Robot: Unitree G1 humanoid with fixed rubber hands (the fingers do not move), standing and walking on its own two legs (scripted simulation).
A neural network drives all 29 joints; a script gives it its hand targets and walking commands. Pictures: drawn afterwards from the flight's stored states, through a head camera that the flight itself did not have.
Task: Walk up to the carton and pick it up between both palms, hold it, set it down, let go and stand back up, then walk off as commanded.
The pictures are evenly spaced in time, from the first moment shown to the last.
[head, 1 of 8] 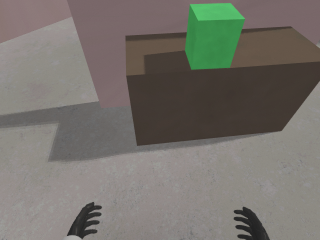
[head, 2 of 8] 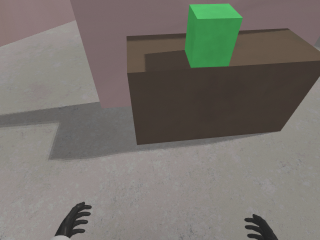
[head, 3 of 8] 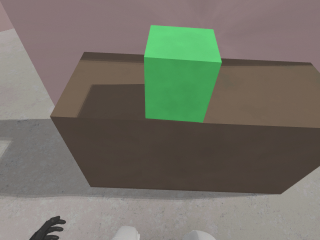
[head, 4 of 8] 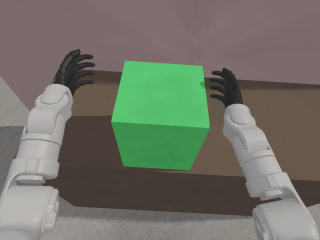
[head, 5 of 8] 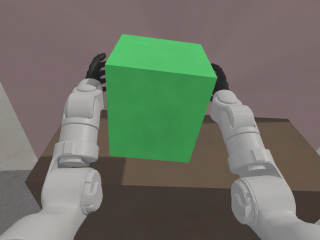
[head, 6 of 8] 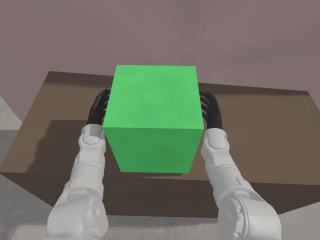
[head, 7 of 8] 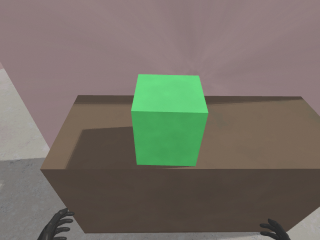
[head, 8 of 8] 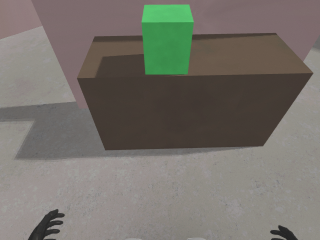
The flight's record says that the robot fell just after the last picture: no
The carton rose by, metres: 0.22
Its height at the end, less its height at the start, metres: +0.00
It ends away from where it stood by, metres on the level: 0.01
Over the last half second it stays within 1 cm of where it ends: yes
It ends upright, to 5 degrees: yes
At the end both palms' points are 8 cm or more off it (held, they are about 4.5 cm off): yes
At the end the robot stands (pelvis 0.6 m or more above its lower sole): yes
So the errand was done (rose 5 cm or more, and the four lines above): yes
